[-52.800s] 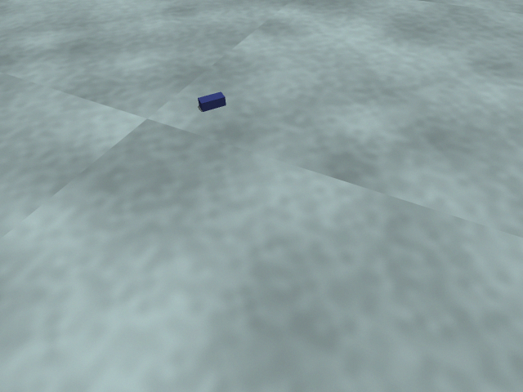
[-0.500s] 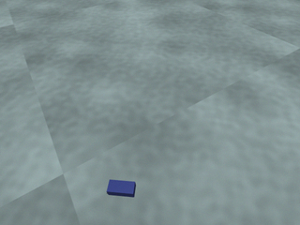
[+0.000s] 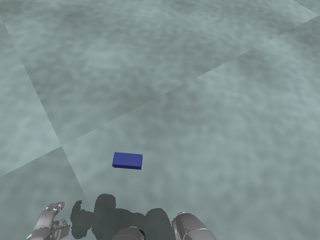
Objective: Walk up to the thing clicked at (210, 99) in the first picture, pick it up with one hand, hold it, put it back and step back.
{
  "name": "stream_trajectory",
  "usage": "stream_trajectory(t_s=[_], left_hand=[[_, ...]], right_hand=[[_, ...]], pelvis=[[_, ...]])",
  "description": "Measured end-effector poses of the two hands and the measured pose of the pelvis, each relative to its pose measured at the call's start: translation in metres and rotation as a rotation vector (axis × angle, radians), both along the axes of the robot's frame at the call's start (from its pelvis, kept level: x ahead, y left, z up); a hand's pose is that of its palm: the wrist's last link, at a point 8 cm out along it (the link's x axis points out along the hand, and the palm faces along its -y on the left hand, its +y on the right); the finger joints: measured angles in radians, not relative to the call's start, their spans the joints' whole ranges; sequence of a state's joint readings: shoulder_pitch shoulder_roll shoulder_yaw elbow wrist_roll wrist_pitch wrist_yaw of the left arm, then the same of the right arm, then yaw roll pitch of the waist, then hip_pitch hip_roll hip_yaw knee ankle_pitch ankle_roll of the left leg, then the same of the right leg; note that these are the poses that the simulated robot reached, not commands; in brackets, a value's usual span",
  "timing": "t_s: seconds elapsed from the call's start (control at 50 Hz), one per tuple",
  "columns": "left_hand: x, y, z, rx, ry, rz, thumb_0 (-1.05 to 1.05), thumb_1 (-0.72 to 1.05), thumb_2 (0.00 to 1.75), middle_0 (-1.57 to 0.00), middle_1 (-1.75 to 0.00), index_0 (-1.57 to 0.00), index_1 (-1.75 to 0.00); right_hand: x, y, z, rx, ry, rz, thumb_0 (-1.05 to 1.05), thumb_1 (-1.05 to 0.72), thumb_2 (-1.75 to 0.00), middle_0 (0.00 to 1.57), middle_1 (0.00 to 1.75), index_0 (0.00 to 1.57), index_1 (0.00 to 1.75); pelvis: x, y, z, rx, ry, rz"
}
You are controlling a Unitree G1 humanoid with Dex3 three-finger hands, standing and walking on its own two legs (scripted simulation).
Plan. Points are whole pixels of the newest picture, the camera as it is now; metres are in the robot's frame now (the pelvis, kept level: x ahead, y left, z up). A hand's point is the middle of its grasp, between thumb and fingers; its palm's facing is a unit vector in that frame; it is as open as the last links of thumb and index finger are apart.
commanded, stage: step back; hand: left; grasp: from above
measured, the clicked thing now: (128, 160) +0.53 +0.17 -0.73
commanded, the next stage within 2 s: none
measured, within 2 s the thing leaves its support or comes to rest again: neither
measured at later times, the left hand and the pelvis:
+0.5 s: hand out of the picture +0.01 +0.25 -0.13, palm faces -0.06 -0.91 -0.42, open 7.4 cm; pelvis -0.10 -0.01 +0.00, yaw -5 degrees
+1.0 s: hand out of the picture -0.16 +0.27 -0.16, palm faces -0.05 -0.92 -0.39, open 7.4 cm; pelvis -0.26 -0.01 -0.01, yaw -5 degrees
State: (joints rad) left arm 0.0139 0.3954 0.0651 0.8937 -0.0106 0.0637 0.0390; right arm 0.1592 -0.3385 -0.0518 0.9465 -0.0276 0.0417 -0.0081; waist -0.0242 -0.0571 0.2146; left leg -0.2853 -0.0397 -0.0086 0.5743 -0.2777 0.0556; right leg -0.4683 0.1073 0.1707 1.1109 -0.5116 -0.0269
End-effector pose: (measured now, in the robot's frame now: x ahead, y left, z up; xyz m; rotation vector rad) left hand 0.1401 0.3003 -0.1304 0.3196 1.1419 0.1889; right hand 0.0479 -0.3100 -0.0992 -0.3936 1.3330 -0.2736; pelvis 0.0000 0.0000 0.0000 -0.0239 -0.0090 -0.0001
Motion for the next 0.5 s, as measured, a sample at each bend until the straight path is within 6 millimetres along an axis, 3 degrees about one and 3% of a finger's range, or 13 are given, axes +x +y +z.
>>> stream_trajectory(t_s=[0.14, 0.24, 0.36, 0.5], left_hand=[[-0.045, 0.005, 0.002, 0.017, 0.077, -0.041, 0.00, 0.91, 0.90, -0.20, -0.30, -0.20, -0.30], [-0.071, 0.005, 0.006, 0.051, 0.085, -0.058, 0.00, 0.91, 0.90, -0.20, -0.30, -0.20, -0.30], [-0.108, -0.005, 0.020, 0.076, 0.053, -0.059, 0.00, 0.91, 0.90, -0.20, -0.30, -0.20, -0.30], [-0.139, -0.010, 0.039, 0.082, 0.017, -0.040, 0.00, 0.91, 0.90, -0.20, -0.30, -0.21, -0.30]], right_hand=[[0.003, 0.014, -0.006, 0.024, -0.136, -0.024, 0.01, -0.90, -0.90, 0.20, 0.30, 0.20, 0.30], [-0.005, 0.013, -0.019, 0.061, -0.201, -0.017, 0.01, -0.90, -0.90, 0.20, 0.30, 0.20, 0.30], [-0.027, -0.003, -0.032, 0.095, -0.226, -0.032, 0.01, -0.90, -0.90, 0.20, 0.30, 0.20, 0.30], [-0.070, -0.016, -0.017, 0.075, -0.178, -0.014, 0.01, -0.90, -0.90, 0.20, 0.30, 0.20, 0.30]], pelvis=[[-0.020, 0.009, -0.001, 0.016, -0.016, -0.056], [-0.043, 0.005, -0.009, 0.031, -0.034, -0.084], [-0.072, -0.007, -0.013, 0.008, -0.050, -0.083], [-0.102, -0.010, 0.002, 0.063, -0.018, -0.080]])
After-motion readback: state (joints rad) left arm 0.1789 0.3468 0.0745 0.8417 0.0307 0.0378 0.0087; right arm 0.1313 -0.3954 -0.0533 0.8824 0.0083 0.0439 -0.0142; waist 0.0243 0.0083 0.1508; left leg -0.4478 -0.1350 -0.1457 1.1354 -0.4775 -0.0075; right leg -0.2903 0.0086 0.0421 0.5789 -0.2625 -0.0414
